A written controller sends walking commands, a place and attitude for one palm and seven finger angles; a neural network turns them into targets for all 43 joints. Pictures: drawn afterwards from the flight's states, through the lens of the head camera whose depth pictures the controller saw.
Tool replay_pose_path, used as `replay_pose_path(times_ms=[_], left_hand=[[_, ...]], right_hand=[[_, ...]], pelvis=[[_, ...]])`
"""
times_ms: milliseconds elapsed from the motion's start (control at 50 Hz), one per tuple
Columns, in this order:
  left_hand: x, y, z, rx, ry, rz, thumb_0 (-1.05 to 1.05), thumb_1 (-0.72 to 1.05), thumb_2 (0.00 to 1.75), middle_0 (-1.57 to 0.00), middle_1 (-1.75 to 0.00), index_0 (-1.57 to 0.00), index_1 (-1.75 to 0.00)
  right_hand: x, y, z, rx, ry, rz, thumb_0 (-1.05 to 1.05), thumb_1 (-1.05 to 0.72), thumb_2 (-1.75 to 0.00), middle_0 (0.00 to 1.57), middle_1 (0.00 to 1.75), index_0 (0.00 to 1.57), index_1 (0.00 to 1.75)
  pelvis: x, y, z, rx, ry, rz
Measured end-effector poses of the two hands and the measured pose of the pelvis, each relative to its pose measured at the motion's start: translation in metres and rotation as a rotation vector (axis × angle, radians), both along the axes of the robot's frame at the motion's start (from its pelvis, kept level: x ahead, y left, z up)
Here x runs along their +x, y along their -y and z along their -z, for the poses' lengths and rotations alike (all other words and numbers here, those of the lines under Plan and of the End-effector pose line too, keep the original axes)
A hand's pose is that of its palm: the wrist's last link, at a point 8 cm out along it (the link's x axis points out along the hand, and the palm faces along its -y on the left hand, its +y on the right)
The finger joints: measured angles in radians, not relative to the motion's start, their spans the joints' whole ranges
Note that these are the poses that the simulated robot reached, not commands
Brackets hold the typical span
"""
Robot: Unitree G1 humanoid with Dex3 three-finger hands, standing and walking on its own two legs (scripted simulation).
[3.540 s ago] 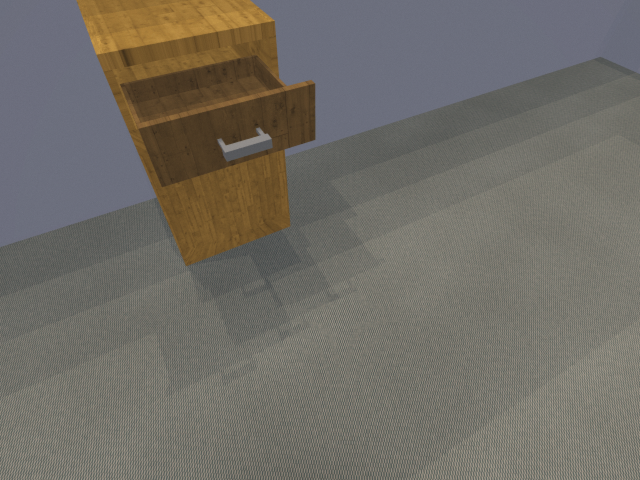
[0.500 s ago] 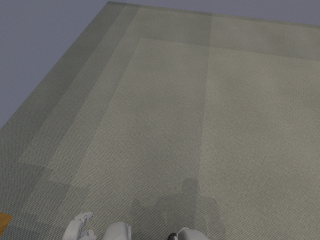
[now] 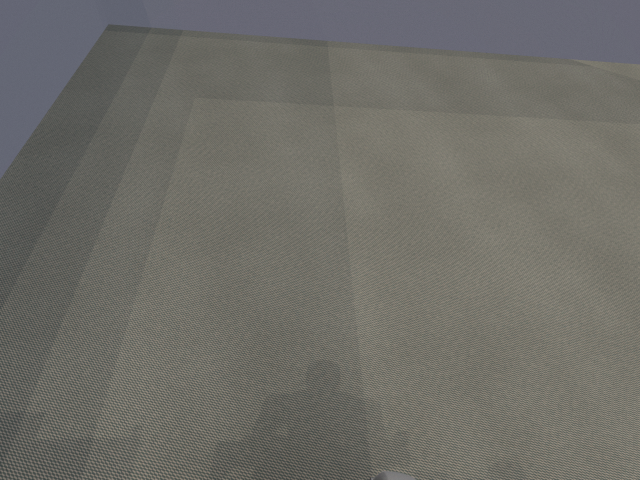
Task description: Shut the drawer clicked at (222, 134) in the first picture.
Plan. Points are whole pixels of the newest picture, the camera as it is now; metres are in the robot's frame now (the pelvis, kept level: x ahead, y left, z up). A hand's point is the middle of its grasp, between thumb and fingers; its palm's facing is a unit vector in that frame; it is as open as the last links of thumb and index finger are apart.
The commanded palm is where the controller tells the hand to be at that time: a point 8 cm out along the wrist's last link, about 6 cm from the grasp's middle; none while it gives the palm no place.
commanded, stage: walk to a spot facing it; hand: left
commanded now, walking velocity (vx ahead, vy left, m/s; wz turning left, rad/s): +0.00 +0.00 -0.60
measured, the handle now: out of the picture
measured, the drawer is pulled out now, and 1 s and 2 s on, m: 0.28 0.28 0.28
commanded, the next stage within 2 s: turn to face it in 0.94 s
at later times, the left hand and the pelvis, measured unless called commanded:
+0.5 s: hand (227, 470) +0.15 +0.13 -0.16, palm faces -0.25 -0.94 -0.22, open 7.4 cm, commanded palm none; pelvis +0.01 -0.03 -0.01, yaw -17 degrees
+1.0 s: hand (291, 388) +0.28 +0.06 -0.18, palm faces -0.59 -0.79 -0.18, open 7.4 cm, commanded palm none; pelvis +0.09 -0.04 -0.01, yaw -36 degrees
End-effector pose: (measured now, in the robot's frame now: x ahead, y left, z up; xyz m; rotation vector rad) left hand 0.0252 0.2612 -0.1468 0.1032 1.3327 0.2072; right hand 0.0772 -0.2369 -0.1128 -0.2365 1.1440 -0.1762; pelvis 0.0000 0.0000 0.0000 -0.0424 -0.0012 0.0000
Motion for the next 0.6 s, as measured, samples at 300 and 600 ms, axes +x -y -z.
replay_pose_path(times_ms=[300, 600], left_hand=[[0.123, 0.076, -0.016, 0.068, 0.213, 0.311, 0.00, 0.91, 0.90, -0.20, -0.30, -0.20, -0.30], [0.139, 0.060, 0.005, -0.012, 0.126, 0.407, 0.00, 0.90, 0.90, -0.21, -0.30, -0.20, -0.30]], right_hand=[[-0.115, 0.066, 0.044, 0.040, -0.192, 0.303, 0.01, -0.91, -0.90, 0.20, 0.29, 0.20, 0.30], [-0.055, 0.050, 0.008, -0.025, 0.055, 0.346, 0.00, -0.91, -0.90, 0.20, 0.29, 0.20, 0.30]], pelvis=[[-0.006, 0.040, 0.017, 0.035, 0.007, 0.190], [0.024, 0.017, 0.014, 0.026, 0.001, 0.361]])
